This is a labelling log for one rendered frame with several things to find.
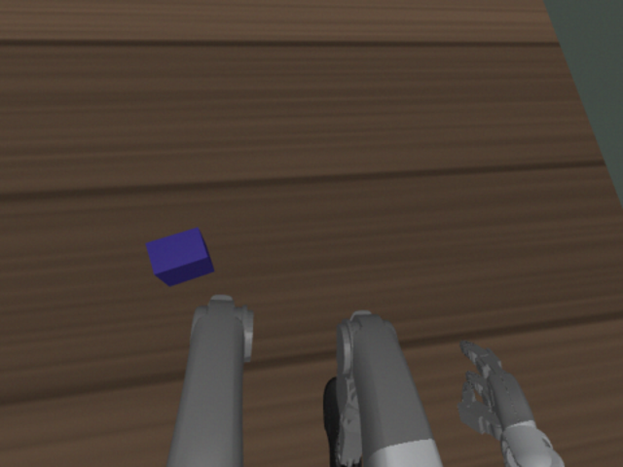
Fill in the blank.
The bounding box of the right robot foot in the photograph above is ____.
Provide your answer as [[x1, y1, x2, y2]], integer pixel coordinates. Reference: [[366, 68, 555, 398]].
[[323, 377, 361, 467]]

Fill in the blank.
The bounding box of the right robot hand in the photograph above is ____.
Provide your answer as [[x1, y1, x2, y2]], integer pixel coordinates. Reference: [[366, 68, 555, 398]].
[[458, 341, 537, 441]]

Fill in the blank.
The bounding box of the right robot arm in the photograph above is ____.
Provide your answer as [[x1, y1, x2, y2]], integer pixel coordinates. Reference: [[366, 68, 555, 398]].
[[500, 425, 565, 467]]

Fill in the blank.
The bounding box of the carton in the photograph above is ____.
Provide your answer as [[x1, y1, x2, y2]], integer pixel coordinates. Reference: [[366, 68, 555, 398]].
[[145, 227, 214, 287]]

